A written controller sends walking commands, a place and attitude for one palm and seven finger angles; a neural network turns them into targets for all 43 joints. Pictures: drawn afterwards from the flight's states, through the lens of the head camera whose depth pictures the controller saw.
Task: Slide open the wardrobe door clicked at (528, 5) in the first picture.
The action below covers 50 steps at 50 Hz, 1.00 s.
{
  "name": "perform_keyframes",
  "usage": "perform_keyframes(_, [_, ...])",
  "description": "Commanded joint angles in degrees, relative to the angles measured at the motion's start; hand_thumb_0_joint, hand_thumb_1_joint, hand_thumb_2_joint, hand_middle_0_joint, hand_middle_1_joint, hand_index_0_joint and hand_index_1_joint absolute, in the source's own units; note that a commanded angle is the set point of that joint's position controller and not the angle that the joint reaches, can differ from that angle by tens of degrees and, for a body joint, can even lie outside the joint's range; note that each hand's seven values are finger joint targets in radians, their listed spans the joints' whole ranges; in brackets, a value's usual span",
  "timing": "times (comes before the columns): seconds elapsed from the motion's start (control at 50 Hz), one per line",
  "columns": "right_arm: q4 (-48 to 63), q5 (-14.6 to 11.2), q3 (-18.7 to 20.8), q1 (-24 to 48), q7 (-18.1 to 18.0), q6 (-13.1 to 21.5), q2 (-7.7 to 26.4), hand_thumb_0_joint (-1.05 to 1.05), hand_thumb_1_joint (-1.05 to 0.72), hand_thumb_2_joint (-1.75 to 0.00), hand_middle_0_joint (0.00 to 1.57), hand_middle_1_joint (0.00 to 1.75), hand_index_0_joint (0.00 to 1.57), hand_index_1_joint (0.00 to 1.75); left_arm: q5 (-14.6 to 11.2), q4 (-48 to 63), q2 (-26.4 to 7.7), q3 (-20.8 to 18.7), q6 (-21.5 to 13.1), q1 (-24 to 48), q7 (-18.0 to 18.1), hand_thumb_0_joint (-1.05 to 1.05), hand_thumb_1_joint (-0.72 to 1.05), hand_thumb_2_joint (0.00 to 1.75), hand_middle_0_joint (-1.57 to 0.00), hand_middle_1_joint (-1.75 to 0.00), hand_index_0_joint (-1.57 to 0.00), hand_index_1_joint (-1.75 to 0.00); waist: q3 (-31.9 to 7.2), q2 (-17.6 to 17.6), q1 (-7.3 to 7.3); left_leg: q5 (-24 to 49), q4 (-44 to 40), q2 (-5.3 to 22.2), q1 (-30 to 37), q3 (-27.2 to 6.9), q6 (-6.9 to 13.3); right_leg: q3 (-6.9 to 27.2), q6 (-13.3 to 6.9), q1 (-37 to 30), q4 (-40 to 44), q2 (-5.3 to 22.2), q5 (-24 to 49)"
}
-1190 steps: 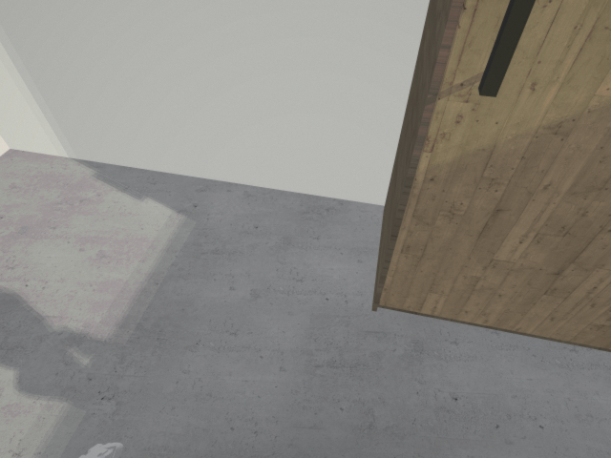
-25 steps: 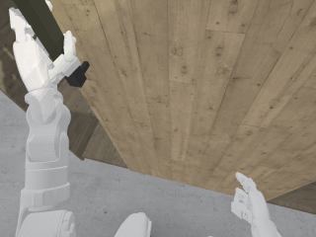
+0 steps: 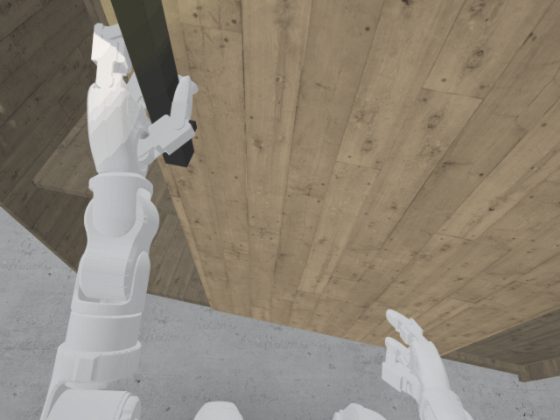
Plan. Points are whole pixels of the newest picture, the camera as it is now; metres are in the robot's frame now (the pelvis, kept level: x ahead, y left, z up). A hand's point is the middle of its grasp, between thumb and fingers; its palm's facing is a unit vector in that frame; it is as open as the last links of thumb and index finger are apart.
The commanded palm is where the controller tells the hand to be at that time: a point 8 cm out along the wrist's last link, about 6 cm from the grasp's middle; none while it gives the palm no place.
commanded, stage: step sideways, sliding the door along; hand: left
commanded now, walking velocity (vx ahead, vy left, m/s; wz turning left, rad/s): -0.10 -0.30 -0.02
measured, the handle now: (165, 58) +0.39 +0.22 +0.25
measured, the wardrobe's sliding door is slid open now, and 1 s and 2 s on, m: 0.44 0.61 0.61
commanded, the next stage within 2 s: stop walking and hold the door there in 1.50 s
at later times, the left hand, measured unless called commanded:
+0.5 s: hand (264, 135) +0.35 +0.11 +0.22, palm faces +0.29 -0.96 +0.00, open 7.8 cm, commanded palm +0.33 +0.08 +0.19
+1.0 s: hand (348, 150) +0.35 +0.02 +0.22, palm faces +0.39 -0.92 -0.03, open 7.9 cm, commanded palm +0.32 +0.00 +0.20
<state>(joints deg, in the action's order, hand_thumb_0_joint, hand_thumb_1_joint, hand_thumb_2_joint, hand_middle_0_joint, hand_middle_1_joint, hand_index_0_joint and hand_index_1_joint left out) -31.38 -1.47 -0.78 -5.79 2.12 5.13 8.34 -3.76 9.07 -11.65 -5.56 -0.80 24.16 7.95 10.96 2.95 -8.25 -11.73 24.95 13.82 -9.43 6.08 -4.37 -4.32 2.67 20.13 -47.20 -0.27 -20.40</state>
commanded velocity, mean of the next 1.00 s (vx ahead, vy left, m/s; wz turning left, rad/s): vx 0.05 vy -0.30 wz -0.06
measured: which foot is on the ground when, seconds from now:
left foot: down 0.00-0.12, up 0.14-0.28, down 0.30-0.72, up 0.74-0.86, down 0.88-1.00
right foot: up 0.00-0.08, down 0.10-0.30, up 0.32-0.70, down 0.72-0.88, up 0.90-1.00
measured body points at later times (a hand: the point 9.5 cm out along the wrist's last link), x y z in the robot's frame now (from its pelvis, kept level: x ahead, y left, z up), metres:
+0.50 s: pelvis -0.02 -0.09 -0.01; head +0.05 -0.06 +0.43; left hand +0.33 +0.16 +0.22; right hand +0.17 -0.30 -0.11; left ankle -0.01 +0.05 -0.75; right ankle -0.01 -0.26 -0.66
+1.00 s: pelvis -0.02 -0.20 -0.02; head +0.05 -0.19 +0.42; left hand +0.33 +0.07 +0.22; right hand +0.19 -0.43 -0.12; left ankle +0.00 -0.07 -0.75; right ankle -0.02 -0.36 -0.66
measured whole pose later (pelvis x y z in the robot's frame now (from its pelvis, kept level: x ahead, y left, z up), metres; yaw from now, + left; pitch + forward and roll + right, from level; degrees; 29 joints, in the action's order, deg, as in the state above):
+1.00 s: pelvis -0.02 -0.20 -0.02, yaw +1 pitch -3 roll -3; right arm -36.3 -2.4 3.6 -5.0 1.0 0.2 13.5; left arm -3.6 0.4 -14.6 -11.1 -1.2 32.3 9.6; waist 12.5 2.8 -7.2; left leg -16.5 36.1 10.3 -15.9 7.7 -1.2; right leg -2.4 1.3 27.9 -67.0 1.6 -26.4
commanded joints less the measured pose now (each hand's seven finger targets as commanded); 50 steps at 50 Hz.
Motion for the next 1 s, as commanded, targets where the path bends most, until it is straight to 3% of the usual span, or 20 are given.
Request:
perform_keyframes(0.0, [7.7, -0.77, 3.79, 3.28, -0.4, 3.06, 9.62, 0.0, -0.9, -0.9, 0.2, 0.3, 0.2, 0.3, -0.31, 18.95, 1.78, 13.47, -7.88, 24.91, -5.04, 0.0, 0.9, 0.9, -0.45, -1.4, -0.45, -1.4, -26.87, 16.67, 9.87, 46.06, 2.57, 10.39, 18.41, -4.21, 8.16, -0.21, -0.68, -1.78, 11.22, -1.36, 1.66])
perform_keyframes(0.06, [7.67, -1.87, 3.27, 4.19, -0.58, 2.87, 9.02, 0.0, -0.9, -0.9, 0.2, 0.3, 0.2, 0.3, 0.53, 18.48, -1.4, 11.22, -8.77, 25.27, -4.72, 0.0, 0.9, 0.9, -0.45, -1.4, -0.45, -1.4, -29.72, 7.38, 8.35, 30.44, 11.9, 4.44, 11.15, -2.55, 5.08, 0.69, -1.23, -14.62, 25.64, 1.41, 23.19])
perform_keyframes(0.1, [7.24, -1.89, 2.68, 5.42, -1.95, 2.32, 6.45, 0.0, -0.9, -0.9, 0.2, 0.3, 0.2, 0.3, 1.37, 17.35, -4.94, 9.94, -9.07, 24.89, -3.74, 0.0, 0.9, 0.9, -0.45, -1.4, -0.45, -1.4, -28.37, -8.46, 9.26, -7.72, 22.63, -5.44, -5.72, 0.83, 1.3, 9.39, -5.28, -22.08, 24.03, 13.97, 59.43])
perform_keyframes(0.12, [6.73, -2.08, 3.51, 4.97, -2.83, 2.06, 7.16, 0.0, -0.9, -0.9, 0.2, 0.3, 0.2, 0.3, 0.87, 17.67, -7.71, 6.37, -8.77, 22.56, -3.04, 0.0, 0.9, 0.9, -0.45, -1.4, -0.45, -1.4, -29.91, -16.79, 6.69, -24.36, 32.29, -10.05, -14.18, -1.9, 0.73, 16.71, -9.9, -25.72, 20.18, 18.35, 74.62])
perform_keyframes(0.14, [6.15, -1.84, 4.27, 5.16, -3.21, 1.77, 8.16, 0.0, -0.9, -0.9, 0.2, 0.3, 0.2, 0.3, 0.23, 18.59, -6.46, 7.14, -9.23, 22.4, -3.13, 0.0, 0.9, 0.9, -0.45, -1.4, -0.45, -1.4, -30.63, -23.88, 5.87, -28.33, 37.72, -10.49, -17.87, -5.36, 1.53, 18.1, -12.17, -29.23, 17.65, 19.85, 76.94])
perform_keyframes(0.2, [4.45, -1.35, 2.37, 6.36, -4.11, -0.15, 6.59, 0.0, -0.9, -0.9, 0.2, 0.3, 0.2, 0.3, 0.18, 20.91, -1.97, 9.09, -10.18, 24.28, -1.58, 0.0, 0.9, 0.9, -0.45, -1.4, -0.45, -1.4, -30.2, -12.52, 8.27, -18.58, 16.44, -9.73, -14.82, -2.83, 1.54, 10.44, -11.73, -29.69, 12.38, 16.17, 68.2])
perform_keyframes(0.24, [4.44, -0.67, 3.89, 5.27, -4.52, -1.43, 7.78, 0.0, -0.9, -0.9, 0.2, 0.3, 0.2, 0.3, -0.1, 21.8, -2.16, 9.92, -11.49, 26.36, -2.2, 0.0, 0.9, 0.9, -0.45, -1.4, -0.45, -1.4, -33.05, -9.21, 9.34, 5.51, 0.26, -7.38, 4.34, 0.92, 1.73, 5.39, -7.6, -17.4, 6.33, 11.47, 52.46])
perform_keyframes(0.28, [6.8, -1.13, 6.19, 3.81, -3.21, -2.1, 12.52, 0.0, -0.9, -0.9, 0.2, 0.3, 0.2, 0.3, -1.65, 20.33, 1.47, 13.83, -10.89, 25.96, -3.93, 0.0, 0.9, 0.9, -0.45, -1.4, -0.45, -1.4, -35.81, 9.12, 9.27, 58.11, 0.95, 18.86, 27.28, -24.08, 13.84, 4.04, -1.33, 9.85, -9.4, 3.33, -8.64])
perform_keyframes(0.3, [6.79, -1.33, 6.82, 4.83, -0.91, -1.55, 13.38, 0.0, -0.9, -0.9, 0.2, 0.3, 0.2, 0.3, -0.05, 16.05, 2.18, 12.47, -10.6, 28.78, -4.56, 0.0, 0.9, 0.9, -0.45, -1.4, -0.45, -1.4, -35.07, 3.37, 8.58, 52.61, 2.93, 19.4, 25.55, -22.1, 15.14, 7.84, -2.41, 12.75, -18.03, 2.28, -11.99])
perform_keyframes(0.48, [5.23, -0.78, 5.89, 3.51, -0.8, -1.05, 11.87, 0.0, -0.9, -0.9, 0.2, 0.3, 0.2, 0.3, -0.22, 13.14, 2.09, 13.66, -8.23, 35.08, -6.38, 0.0, 0.9, 0.9, -0.45, -1.4, -0.45, -1.4, -26.69, 13.81, 9.29, 32.34, -1.74, 9.91, 13.85, -2.19, 9.57, 0.35, 0.49, 8.83, -12.53, 3.49, 1.05])
perform_keyframes(0.62, [5.85, -1.68, 4.68, 2.78, -0.64, 0.68, 10.76, 0.0, -0.9, -0.9, 0.2, 0.3, 0.2, 0.3, -1.14, 8.93, -1.12, 10.61, -9.28, 35.12, -5.6, 0.0, 0.9, 0.9, -0.45, -1.4, -0.45, -1.4, -28.16, 19.37, 9.36, 35.53, 5.98, 8.59, 13.87, -1.21, 7.35, -4.34, 0.16, -5.15, 11.0, -1.3, 2.29])
perform_keyframes(0.66, [5.83, -2.61, 4.1, 3.71, -0.58, 1.04, 9.86, 0.0, -0.9, -0.9, 0.2, 0.3, 0.2, 0.3, -0.44, 7.91, -3.75, 8.61, -9.67, 34.65, -5.23, 0.0, 0.9, 0.9, -0.45, -1.4, -0.45, -1.4, -28.98, 11.43, 7.97, 25.71, 14.05, 4.01, 8.92, -0.84, 6.15, -2.83, -0.45, -13.52, 22.81, 1.01, 16.38])
perform_keyframes(0.7, [5.72, -2.61, 3.02, 5.39, -1.75, 0.91, 6.73, 0.0, -0.9, -0.9, 0.2, 0.3, 0.2, 0.3, 0.65, 7.48, -8.81, 6.45, -9.79, 33.74, -4.0, 0.0, 0.9, 0.9, -0.45, -1.4, -0.45, -1.4, -27.87, -9.96, 8.13, -14.58, 28.35, -6.13, -11.9, 1.31, 3.77, 10.44, -6.26, -24.81, 22.89, 16.22, 56.52])
perform_keyframes(0.74, [4.27, -2.21, 4.24, 5.64, -3.41, 0.68, 8.51, 0.0, -0.9, -0.9, 0.2, 0.3, 0.2, 0.3, -0.61, 11.82, -10.76, 3.54, -9.61, 31.49, -2.99, 0.0, 0.9, 0.9, -0.45, -1.4, -0.45, -1.4, -29.13, -25.42, 5.47, -31.41, 42.39, -9.34, -22.34, -4.45, 1.82, 18.17, -12.56, -29.16, 16.54, 21.09, 73.68])
perform_keyframes(0.78, [2.2, -1.84, 3.15, 6.12, -4.27, 0.09, 8.14, 0.0, -0.9, -0.9, 0.2, 0.3, 0.2, 0.3, -0.99, 15.56, -6.32, 5.22, -9.62, 32.07, -1.59, 0.0, 0.9, 0.9, -0.45, -1.4, -0.45, -1.4, -29.06, -18.8, 7.81, -26.37, 26.96, -7.68, -20.81, -4.32, 2.52, 12.22, -12.69, -30.57, 11.94, 19.17, 68.7])
perform_keyframes(0.82, [2.36, -1.4, 3.49, 4.86, -4.33, -1.81, 8.51, 0.0, -0.9, -0.9, 0.2, 0.3, 0.2, 0.3, -1.03, 16.53, -4.58, 6.95, -10.69, 32.14, -1.91, 0.0, 0.9, 0.9, -0.45, -1.4, -0.45, -1.4, -31.69, -10.27, 9.93, -0.95, 0.08, -7.11, -1.28, 1.73, 1.54, 3.86, -7.7, -19.98, 3.66, 12.64, 53.11])
perform_keyframes(0.84, [3.37, -1.0, 5.44, 4.18, -4.42, -2.06, 10.67, 0.0, -0.9, -0.9, 0.2, 0.3, 0.2, 0.3, -1.89, 17.73, -3.86, 7.97, -11.27, 33.32, -2.61, 0.0, 0.9, 0.9, -0.45, -1.4, -0.45, -1.4, -33.7, -2.08, 10.74, 24.49, -1.29, 2.96, 18.45, -7.16, 5.68, 1.34, -3.26, -0.54, -3.85, 8.27, 30.03])
perform_keyframes(0.86, [4.85, -0.81, 6.87, 4.34, -3.34, -1.69, 13.19, 0.0, -0.9, -0.9, 0.2, 0.3, 0.2, 0.3, -2.32, 17.49, -1.54, 9.56, -11.13, 33.08, -3.47, 0.0, 0.9, 0.9, -0.45, -1.4, -0.45, -1.4, -36.85, 10.47, 9.28, 55.5, 1.27, 20.68, 27.53, -25.33, 13.97, 2.62, -0.46, 12.45, -13.07, 3.42, -11.23])
perform_keyframes(0.88, [5.89, -1.89, 7.37, 4.2, -1.21, -2.59, 14.65, 0.0, -0.9, -0.9, 0.2, 0.3, 0.2, 0.3, -0.63, 12.13, -1.63, 8.91, -10.38, 33.02, -3.99, 0.0, 0.9, 0.9, -0.45, -1.4, -0.45, -1.4, -36.2, 3.92, 8.66, 49.04, 3.5, 21.04, 27.73, -22.84, 15.1, 7.1, -2.29, 13.79, -21.5, 3.93, -13.75])
perform_keyframes(0.98, [4.06, -1.14, 6.97, 5.01, -0.39, -1.96, 12.86, 0.0, -0.9, -0.9, 0.2, 0.3, 0.2, 0.3, -0.28, 14.74, -1.99, 9.7, -9.48, 36.76, -4.87, 0.0, 0.9, 0.9, -0.45, -1.4, -0.45, -1.4, -26.75, 10.78, 8.8, 31.05, -0.5, 13.9, 16.72, -8.06, 11.4, 4.0, -0.3, 16.44, -23.53, 5.57, -2.3])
